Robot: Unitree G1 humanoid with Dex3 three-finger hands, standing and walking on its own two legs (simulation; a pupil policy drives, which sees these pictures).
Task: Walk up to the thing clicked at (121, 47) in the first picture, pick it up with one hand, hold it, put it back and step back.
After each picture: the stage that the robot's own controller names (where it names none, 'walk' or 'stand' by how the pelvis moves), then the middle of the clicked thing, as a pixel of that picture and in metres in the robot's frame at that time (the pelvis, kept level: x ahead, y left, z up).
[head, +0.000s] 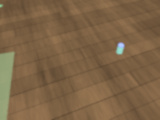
stand; (120, 48) +1.29 -0.43 -0.72
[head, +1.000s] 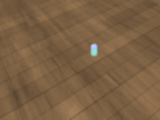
walk; (93, 50) +1.22 -0.04 -0.70
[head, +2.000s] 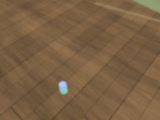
walk; (63, 87) +0.75 +0.22 -0.71
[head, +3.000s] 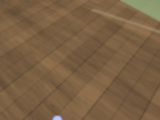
walk; out of the picture +0.41 +0.19 -0.69
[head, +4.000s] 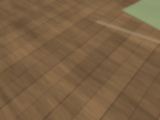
stand; out of the picture +0.32 +0.18 -0.72
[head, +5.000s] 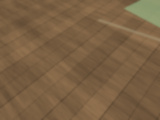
stand; out of the picture +0.34 +0.18 -0.73
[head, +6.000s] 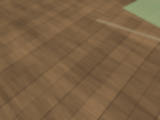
stand; out of the picture +0.33 +0.20 -0.73
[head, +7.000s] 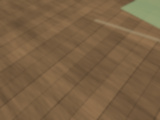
stand; out of the picture +0.32 +0.20 -0.73
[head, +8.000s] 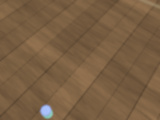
go down; (46, 112) +0.35 +0.21 -0.62
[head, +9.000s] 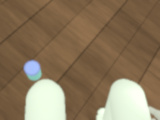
go down; (33, 71) +0.41 +0.23 -0.31
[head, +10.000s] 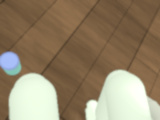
close in; (11, 64) +0.40 +0.25 -0.26
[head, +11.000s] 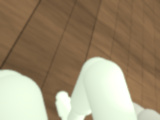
close; out of the picture +0.39 +0.27 -0.22
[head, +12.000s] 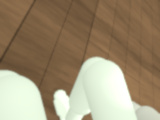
close; out of the picture +0.39 +0.27 -0.22
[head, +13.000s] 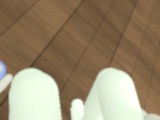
lift; out of the picture +0.32 +0.26 -0.17
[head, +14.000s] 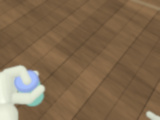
lift; (30, 89) +0.32 +0.19 +0.01
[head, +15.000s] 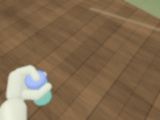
hold; (39, 88) +0.33 +0.17 +0.01
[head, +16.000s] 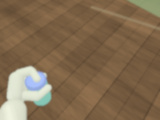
hold; (39, 89) +0.33 +0.17 +0.00
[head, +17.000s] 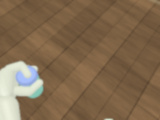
crouch; (30, 82) +0.35 +0.19 -0.05
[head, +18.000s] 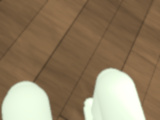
lower; out of the picture +0.46 +0.27 -0.11
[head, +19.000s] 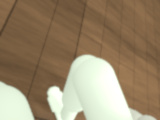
lower; out of the picture +0.43 +0.28 -0.23
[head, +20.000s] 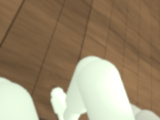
lower; out of the picture +0.42 +0.29 -0.22
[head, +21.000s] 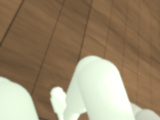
lower; out of the picture +0.42 +0.29 -0.22
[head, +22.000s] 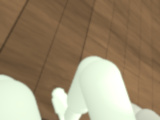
lower; out of the picture +0.41 +0.29 -0.22
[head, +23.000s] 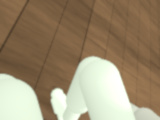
open; out of the picture +0.40 +0.26 -0.23
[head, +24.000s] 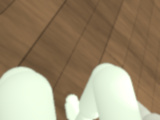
stand; out of the picture +0.40 +0.25 -0.24
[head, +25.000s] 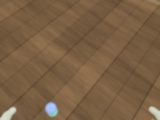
stand; (51, 109) +0.37 +0.18 -0.58
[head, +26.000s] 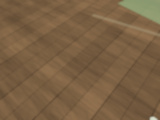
stand; out of the picture +0.37 +0.18 -0.66
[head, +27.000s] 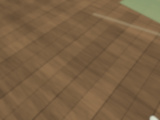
stand; out of the picture +0.35 +0.18 -0.66
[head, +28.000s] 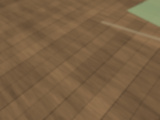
stand; out of the picture +0.38 +0.17 -0.72
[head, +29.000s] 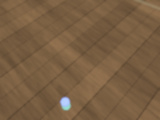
walk; (65, 103) +0.44 +0.14 -0.69
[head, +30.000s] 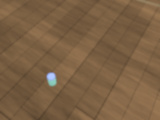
walk; (51, 79) +0.67 +0.23 -0.70
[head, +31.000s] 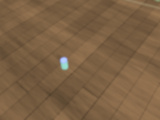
stand; (64, 63) +0.98 +0.23 -0.70
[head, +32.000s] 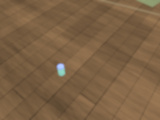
stand; (61, 69) +0.95 +0.23 -0.72
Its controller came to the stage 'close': yes
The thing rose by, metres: 0.71
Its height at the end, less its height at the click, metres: +0.00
